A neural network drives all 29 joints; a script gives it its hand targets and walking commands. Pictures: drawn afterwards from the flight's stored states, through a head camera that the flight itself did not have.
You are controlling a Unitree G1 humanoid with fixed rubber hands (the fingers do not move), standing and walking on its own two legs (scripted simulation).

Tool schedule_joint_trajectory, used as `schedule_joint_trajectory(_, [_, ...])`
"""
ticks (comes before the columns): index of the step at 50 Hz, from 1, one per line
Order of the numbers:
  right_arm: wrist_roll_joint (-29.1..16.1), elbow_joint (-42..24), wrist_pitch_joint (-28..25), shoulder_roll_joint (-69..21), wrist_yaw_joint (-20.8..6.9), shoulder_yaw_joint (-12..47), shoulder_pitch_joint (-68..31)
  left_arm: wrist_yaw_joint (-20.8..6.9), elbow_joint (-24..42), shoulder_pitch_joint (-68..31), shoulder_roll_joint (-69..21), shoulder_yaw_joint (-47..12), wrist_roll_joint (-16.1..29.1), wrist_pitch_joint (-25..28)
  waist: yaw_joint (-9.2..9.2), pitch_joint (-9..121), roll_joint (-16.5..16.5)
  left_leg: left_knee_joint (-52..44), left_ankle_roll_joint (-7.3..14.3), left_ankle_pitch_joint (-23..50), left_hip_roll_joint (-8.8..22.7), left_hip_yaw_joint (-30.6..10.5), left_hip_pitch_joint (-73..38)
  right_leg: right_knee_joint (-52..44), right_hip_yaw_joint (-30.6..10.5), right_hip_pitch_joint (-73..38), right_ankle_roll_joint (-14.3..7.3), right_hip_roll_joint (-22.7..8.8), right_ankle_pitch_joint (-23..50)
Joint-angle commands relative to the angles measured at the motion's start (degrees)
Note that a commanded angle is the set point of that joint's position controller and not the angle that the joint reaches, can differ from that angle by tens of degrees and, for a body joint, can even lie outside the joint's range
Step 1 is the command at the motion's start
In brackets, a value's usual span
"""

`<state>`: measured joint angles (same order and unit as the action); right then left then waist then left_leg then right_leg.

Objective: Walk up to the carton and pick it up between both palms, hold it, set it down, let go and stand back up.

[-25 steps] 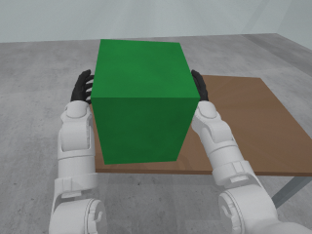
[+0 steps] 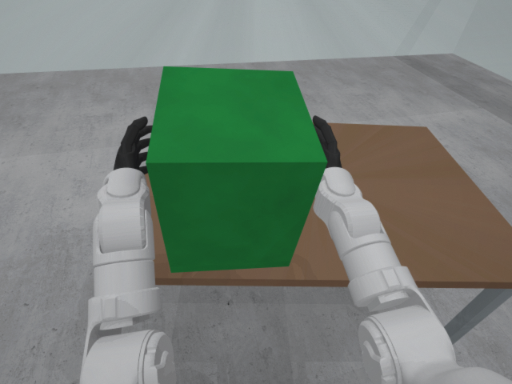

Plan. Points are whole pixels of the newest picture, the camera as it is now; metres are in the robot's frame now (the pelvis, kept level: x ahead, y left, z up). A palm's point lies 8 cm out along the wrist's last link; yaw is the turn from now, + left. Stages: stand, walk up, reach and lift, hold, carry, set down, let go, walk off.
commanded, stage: hold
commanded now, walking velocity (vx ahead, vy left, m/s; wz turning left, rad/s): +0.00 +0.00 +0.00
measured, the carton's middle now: (230, 173) +0.38 +0.02 +0.16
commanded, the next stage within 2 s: none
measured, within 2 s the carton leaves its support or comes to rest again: neither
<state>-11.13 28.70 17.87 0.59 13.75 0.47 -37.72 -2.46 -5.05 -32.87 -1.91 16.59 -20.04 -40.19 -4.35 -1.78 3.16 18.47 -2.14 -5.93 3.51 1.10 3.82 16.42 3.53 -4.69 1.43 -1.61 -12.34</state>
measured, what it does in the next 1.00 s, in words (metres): stands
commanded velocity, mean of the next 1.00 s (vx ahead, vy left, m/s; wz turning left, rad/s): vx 0.00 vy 0.00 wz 0.00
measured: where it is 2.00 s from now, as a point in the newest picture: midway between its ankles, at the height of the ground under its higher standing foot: outside the picture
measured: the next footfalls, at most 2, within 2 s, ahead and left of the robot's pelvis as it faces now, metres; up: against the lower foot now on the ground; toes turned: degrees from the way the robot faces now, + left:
none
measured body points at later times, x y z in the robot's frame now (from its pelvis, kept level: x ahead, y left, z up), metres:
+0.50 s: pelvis +0.00 +0.00 +0.00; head -0.04 +0.03 +0.45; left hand +0.37 +0.16 +0.19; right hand +0.37 -0.14 +0.18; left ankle +0.06 +0.14 -0.75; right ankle -0.03 -0.13 -0.75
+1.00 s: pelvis +0.00 +0.00 +0.00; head -0.05 +0.03 +0.45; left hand +0.37 +0.16 +0.19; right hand +0.38 -0.13 +0.19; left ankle +0.06 +0.14 -0.75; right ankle -0.03 -0.13 -0.75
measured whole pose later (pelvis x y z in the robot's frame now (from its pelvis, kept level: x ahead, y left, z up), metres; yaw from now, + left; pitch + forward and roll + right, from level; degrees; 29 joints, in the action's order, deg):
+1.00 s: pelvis +0.00 +0.00 +0.00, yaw +0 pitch -9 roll -1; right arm -10.5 29.8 16.5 0.7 13.4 -0.1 -38.2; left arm -2.2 -5.8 -33.9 -1.9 16.4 -20.3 -39.9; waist -4.1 -2.2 3.4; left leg 18.3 -2.2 -5.8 3.6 1.2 3.7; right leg 16.7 3.3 -4.6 1.3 -1.5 -12.4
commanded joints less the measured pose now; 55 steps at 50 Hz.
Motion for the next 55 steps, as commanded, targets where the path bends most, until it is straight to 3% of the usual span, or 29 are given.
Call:
schedule_joint_trajectory(1, [-3.82, -18.55, -4.15, -31.77, -5.47, 20.84, -43.45, -7.58, 6.01, -35.58, -31.82, -29.84, 10.05, 3.46, -0.46, 21.34, -4.88, 0.9, 0.66, 11.67, -5.26, 2.04, -17.91, -3.85, 2.09, 8.12, 2.21, 5.13, 10.55])
schedule_joint_trajectory(5, [-3.81, -18.34, -3.99, -31.78, -5.28, 20.81, -42.66, -7.75, 5.74, -35.03, -31.61, -29.39, 9.67, 3.37, -0.62, 20.98, -4.66, 0.74, 0.88, 11.51, -5.15, 2.0, -17.7, -3.71, 2.04, 7.64, 2.46, 5.16, 11.29])
schedule_joint_trajectory(6, [-3.46, -16.04, -3.45, -29.63, -5.01, 20.11, -37.81, -8.14, 5.03, -31.17, -31.44, -27.47, 9.22, 2.96, -2.86, 18.14, -1.99, -0.21, 0.47, 10.99, -5.39, 2.26, -17.56, -3.7, 2.17, 7.0, 2.47, 5.08, 12.48])
schedule_joint_trajectory(7, [-3.71, -16.81, -3.75, -30.0, -4.96, 20.83, -38.85, -8.84, 6.68, -32.28, -30.94, -27.08, 8.88, 2.83, -1.87, 18.44, -3.37, -0.27, 0.24, 11.83, -5.56, 2.2, -16.92, -3.42, 2.16, 5.97, 2.48, 4.72, 13.33])
schedule_joint_trajectory(15, [-4.31, -20.57, -4.91, -30.26, -5.12, 22.37, -40.81, -7.96, 8.53, -33.62, -30.94, -29.92, 9.73, 3.54, -1.3, 20.9, -5.41, 1.1, -0.12, 13.2, -5.38, 1.68, -18.51, -3.19, 2.63, 7.69, 1.86, 4.95, 13.23])
schedule_joint_trajectory(26, [-3.48, -18.93, -5.07, -30.36, -5.18, 21.51, -41.04, -8.07, 6.58, -33.43, -30.94, -28.59, 9.03, 3.16, -1.19, 20.34, -4.26, 0.3, 0.79, 10.45, -5.41, 2.18, -17.78, -3.46, 2.26, 7.52, 2.15, 4.56, 11.8])
schedule_joint_trajectory(40, [-3.43, -18.73, -5.35, -30.01, -5.27, 20.99, -40.81, -8.45, 6.71, -33.4, -30.84, -28.58, 8.84, 3.2, -1.61, 19.83, -4.7, 0.38, 0.42, 11.31, -5.33, 2.12, -17.86, -3.42, 2.64, 7.35, 1.99, 4.71, 12.1])
schedule_joint_trajectory(41, [-3.72, -19.72, -5.84, -31.37, -5.54, 20.53, -43.18, -8.14, 8.09, -35.73, -31.46, -30.24, 9.34, 3.58, -0.58, 21.79, -6.72, 1.1, 0.2, 11.77, -5.26, 2.15, -19.05, -3.31, 2.88, 8.28, 1.99, 5.04, 10.79])
schedule_joint_trajectory(48, [-2.75, -16.22, -5.22, -30.95, -6.03, 19.67, -43.39, -7.46, 3.98, -35.04, -31.08, -28.64, 9.02, 3.5, -0.04, 19.9, -4.27, 0.23, 1.44, 8.57, -5.01, 2.46, -16.98, -3.95, 2.2, 8.31, 2.02, 4.74, 8.63])
schedule_joint_trajectory(55, [-3.75, -17.47, -4.8, -30.57, -5.17, 20.59, -42.63, -7.94, 4.58, -33.58, -30.81, -28.69, 8.85, 3.19, -0.69, 20.26, -4.84, 1.41, 0.62, 13.59, -5.33, 2.2, -18.16, -3.56, 2.15, 6.59, 2.53, 5.09, 13.78])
